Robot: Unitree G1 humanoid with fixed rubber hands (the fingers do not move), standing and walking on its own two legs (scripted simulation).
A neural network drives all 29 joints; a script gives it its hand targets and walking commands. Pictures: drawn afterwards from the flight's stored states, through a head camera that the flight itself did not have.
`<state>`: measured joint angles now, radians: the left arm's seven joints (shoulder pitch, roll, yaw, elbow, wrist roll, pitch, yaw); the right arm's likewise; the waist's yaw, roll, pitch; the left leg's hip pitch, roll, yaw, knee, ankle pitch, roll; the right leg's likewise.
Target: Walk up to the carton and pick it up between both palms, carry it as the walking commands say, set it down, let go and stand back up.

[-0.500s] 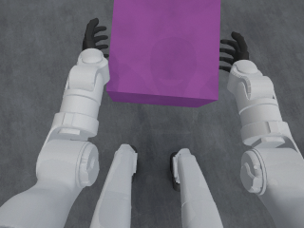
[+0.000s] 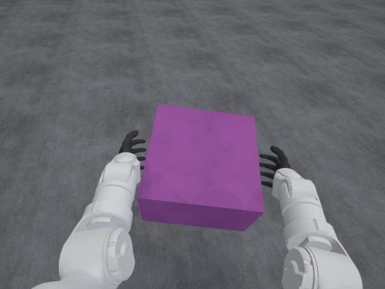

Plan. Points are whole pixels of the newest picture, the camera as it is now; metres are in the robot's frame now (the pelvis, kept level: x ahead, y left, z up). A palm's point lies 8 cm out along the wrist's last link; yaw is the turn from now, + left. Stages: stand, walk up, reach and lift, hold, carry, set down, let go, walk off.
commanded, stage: reach and lift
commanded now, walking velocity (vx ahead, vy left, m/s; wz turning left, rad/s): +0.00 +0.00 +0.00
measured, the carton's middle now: (200, 166) +0.46 +0.00 -0.01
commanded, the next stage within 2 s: hold in 1.54 s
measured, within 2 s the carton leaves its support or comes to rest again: neither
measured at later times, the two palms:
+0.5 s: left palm (130, 156) +0.38 +0.15 +0.10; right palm (291, 171) +0.37 -0.19 +0.09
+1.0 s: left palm (122, 163) +0.36 +0.17 +0.10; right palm (292, 174) +0.35 -0.18 +0.10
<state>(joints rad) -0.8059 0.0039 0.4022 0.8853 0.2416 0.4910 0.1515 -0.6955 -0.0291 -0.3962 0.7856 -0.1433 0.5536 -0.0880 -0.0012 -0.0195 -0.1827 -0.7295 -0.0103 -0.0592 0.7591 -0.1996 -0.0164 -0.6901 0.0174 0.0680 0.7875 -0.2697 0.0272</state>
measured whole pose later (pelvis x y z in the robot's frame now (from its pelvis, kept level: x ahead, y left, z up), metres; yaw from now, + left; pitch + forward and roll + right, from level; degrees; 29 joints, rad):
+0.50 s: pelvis +0.07 -0.01 +0.04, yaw +0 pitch +3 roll +1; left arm -0.40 -0.10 0.27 0.41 0.20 0.72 0.17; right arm -0.37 0.03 -0.28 0.46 -0.20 0.71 0.02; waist 0.00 -0.03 -0.19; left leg -0.32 -0.01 -0.06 0.41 -0.15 -0.03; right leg -0.30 0.00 0.07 0.49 -0.24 0.01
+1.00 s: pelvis +0.06 -0.01 +0.04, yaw +0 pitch +0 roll +0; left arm -0.39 -0.10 0.33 0.49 0.25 0.68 0.08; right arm -0.36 0.04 -0.30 0.48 -0.20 0.73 0.02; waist 0.00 -0.03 -0.19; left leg -0.25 -0.01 -0.06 0.39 -0.13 -0.02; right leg -0.22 0.00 0.07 0.43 -0.21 0.02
